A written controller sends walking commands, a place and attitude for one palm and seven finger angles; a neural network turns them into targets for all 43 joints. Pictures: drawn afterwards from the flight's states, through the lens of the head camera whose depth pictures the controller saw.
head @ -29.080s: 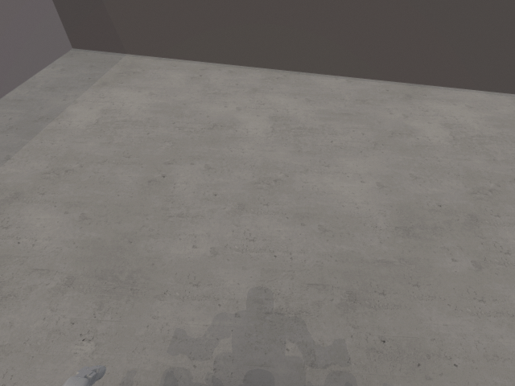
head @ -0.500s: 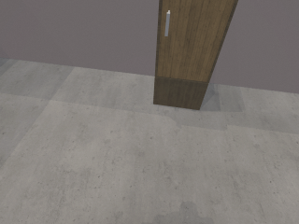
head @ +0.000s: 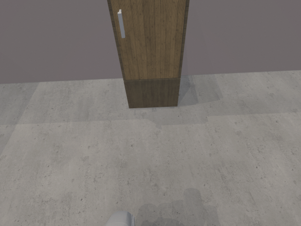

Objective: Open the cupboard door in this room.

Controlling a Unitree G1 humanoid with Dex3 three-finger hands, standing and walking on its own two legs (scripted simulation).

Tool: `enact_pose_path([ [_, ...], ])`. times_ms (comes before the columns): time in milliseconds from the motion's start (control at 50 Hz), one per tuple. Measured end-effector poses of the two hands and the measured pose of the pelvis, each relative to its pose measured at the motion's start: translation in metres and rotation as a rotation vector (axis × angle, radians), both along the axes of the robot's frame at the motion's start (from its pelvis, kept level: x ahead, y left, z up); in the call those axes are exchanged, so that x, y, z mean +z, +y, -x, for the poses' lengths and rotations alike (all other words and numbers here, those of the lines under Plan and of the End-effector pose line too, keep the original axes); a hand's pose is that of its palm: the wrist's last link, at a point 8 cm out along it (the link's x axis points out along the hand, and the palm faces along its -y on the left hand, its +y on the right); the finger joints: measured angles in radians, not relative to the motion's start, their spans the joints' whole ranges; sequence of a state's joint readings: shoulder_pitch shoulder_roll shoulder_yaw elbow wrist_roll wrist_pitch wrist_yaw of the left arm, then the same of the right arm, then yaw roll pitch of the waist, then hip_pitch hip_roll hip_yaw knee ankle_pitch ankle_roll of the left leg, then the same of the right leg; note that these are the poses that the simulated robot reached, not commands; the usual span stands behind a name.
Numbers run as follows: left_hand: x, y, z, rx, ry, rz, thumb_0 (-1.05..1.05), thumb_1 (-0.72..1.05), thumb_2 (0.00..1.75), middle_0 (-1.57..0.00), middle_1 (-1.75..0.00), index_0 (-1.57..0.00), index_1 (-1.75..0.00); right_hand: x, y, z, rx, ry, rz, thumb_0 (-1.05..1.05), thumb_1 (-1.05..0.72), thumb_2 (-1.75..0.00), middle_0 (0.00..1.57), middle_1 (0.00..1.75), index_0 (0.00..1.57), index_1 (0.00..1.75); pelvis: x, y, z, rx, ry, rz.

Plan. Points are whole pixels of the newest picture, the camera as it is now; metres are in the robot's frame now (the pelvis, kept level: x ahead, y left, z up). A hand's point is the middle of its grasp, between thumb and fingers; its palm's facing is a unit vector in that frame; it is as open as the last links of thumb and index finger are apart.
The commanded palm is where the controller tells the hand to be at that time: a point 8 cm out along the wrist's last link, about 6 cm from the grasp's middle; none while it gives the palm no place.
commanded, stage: walk to a spot facing it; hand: left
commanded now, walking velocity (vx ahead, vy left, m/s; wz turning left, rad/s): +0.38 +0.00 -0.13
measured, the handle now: (121, 23) +1.06 +0.28 +0.01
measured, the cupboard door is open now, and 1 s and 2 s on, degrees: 0 0 0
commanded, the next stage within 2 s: turn to face it in 0.26 s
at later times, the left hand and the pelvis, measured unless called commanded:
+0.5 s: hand (92, 184) +0.26 +0.25 -0.19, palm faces -0.06 -0.98 -0.17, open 7.4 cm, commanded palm none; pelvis +0.23 +0.07 +0.00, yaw -7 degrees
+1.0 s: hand (113, 146) +0.40 +0.20 -0.16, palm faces +0.05 -0.98 -0.20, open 7.3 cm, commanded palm none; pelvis +0.31 +0.04 -0.01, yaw +3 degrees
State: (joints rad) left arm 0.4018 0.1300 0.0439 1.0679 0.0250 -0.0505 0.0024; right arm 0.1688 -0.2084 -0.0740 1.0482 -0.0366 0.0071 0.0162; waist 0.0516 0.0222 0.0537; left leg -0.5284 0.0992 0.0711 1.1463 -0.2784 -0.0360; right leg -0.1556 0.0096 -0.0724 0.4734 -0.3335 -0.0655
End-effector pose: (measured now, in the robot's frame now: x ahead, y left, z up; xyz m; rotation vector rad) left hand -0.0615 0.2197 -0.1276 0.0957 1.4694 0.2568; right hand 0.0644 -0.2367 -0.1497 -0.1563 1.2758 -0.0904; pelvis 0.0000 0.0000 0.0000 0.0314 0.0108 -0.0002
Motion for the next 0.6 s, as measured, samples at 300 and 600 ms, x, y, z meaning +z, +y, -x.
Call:
enact_pose_path([
  [300,-0.023,0.012,-0.094,0.005,0.201,0.104,0.01,0.91,0.90,-0.20,-0.30,-0.20,-0.30,-0.001,0.061,-0.216,0.044,-0.168,0.000,0.00,-0.91,-0.90,0.20,0.30,0.20,0.29,-0.021,0.042,-0.152,-0.058,0.018,0.047],
  [600,-0.017,0.091,-0.421,-0.213,-0.276,0.024,0.01,0.92,0.90,-0.19,-0.30,-0.19,-0.30,0.030,0.069,-0.170,-0.180,0.087,0.135,-0.02,-0.95,-0.90,0.20,0.30,0.20,0.29,0.004,0.078,-0.258,-0.078,-0.008,0.064],
])
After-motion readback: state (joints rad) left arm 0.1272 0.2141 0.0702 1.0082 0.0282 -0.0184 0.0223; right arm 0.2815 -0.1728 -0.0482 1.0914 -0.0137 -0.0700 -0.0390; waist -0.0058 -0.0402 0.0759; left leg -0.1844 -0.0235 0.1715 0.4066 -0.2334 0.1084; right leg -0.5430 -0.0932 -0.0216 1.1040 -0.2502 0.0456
